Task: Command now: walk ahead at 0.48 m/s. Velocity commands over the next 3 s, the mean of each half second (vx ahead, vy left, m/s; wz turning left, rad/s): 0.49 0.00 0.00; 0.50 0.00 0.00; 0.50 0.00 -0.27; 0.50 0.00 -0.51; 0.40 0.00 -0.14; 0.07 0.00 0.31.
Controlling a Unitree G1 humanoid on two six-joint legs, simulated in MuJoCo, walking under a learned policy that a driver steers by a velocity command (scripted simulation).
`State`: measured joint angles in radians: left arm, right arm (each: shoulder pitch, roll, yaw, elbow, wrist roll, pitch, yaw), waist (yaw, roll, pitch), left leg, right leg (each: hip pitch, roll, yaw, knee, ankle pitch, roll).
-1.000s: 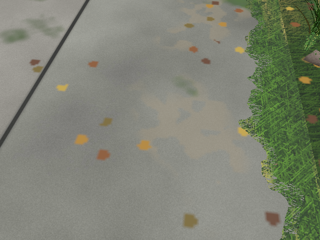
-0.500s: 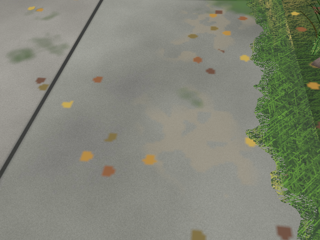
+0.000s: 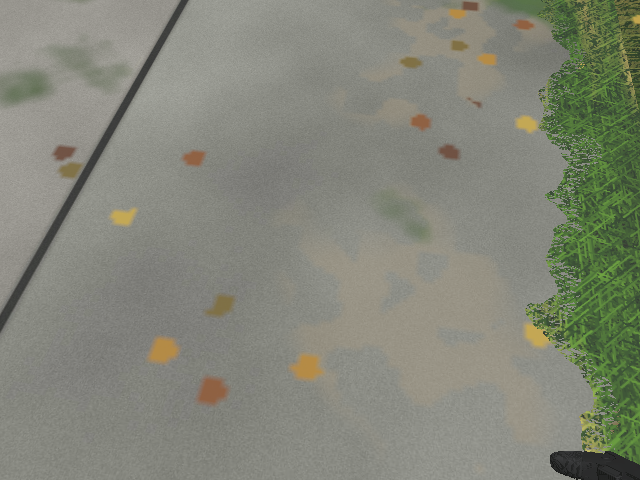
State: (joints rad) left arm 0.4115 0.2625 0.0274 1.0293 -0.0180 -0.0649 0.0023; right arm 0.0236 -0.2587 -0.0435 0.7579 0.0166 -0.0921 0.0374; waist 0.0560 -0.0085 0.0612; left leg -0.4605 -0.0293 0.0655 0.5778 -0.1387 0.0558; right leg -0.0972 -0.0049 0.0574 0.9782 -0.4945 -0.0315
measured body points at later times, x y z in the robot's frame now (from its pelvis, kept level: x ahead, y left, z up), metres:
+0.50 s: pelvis +0.29 -0.04 +0.00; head +0.33 -0.06 +0.45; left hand +0.51 +0.20 -0.08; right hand +0.27 -0.32 -0.14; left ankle +0.11 +0.09 -0.69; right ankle +0.41 -0.14 -0.72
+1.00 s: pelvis +0.58 -0.03 +0.01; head +0.61 -0.02 +0.45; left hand +0.54 +0.25 -0.13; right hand +0.80 -0.25 -0.08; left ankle +0.72 +0.08 -0.72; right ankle +0.41 -0.14 -0.72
